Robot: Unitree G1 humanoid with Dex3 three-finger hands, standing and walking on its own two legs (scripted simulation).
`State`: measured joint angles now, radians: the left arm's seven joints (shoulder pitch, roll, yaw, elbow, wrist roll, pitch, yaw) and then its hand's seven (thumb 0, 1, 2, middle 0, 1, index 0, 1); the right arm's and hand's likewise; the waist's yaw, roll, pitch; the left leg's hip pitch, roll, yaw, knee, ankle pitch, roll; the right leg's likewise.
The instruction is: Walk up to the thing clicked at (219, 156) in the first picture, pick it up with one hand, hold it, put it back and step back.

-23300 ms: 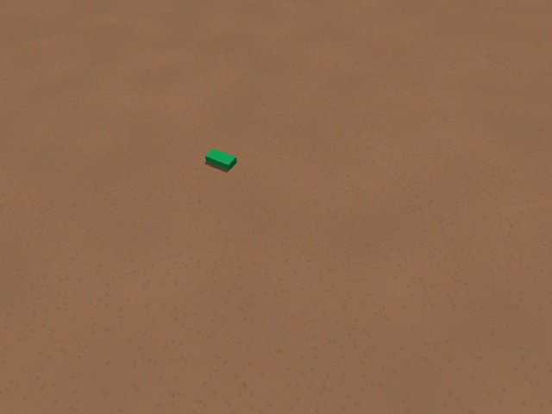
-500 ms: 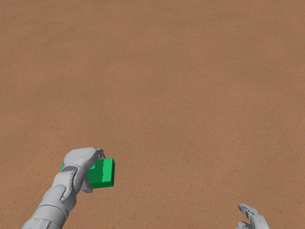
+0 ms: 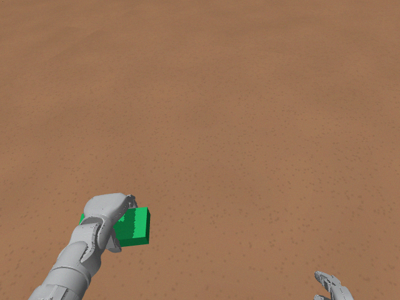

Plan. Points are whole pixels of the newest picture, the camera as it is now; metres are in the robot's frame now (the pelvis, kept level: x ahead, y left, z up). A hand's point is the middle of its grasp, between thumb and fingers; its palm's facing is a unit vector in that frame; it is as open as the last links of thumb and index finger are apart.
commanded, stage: crouch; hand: left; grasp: from above
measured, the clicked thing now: (114, 228) +0.31 +0.23 -0.06
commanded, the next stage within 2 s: none
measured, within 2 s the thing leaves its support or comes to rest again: neither
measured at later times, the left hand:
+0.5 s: hand (128, 245) +0.31 +0.23 -0.17, palm faces -0.44 +0.01 -0.90, open 10.3 cm
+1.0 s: hand (148, 258) +0.36 +0.24 -0.41, palm faces -0.46 -0.01 -0.89, open 10.3 cm
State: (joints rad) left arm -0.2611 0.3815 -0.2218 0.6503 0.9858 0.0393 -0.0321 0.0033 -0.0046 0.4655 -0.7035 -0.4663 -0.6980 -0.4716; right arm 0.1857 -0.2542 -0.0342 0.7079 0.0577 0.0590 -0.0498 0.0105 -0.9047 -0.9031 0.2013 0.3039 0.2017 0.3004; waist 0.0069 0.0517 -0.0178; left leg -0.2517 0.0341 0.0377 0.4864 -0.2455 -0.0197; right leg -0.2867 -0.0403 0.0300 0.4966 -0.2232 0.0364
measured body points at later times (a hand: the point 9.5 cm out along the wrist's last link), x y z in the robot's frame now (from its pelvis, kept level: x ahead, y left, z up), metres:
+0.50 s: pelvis -0.02 +0.00 -0.06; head +0.06 +0.01 +0.38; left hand +0.33 +0.23 -0.12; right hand +0.08 -0.28 -0.18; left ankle +0.01 +0.13 -0.74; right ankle +0.02 -0.14 -0.74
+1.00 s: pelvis -0.06 +0.01 -0.27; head +0.13 +0.03 +0.14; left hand +0.38 +0.24 -0.36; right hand +0.00 -0.26 -0.40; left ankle +0.00 +0.13 -0.74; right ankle +0.02 -0.14 -0.74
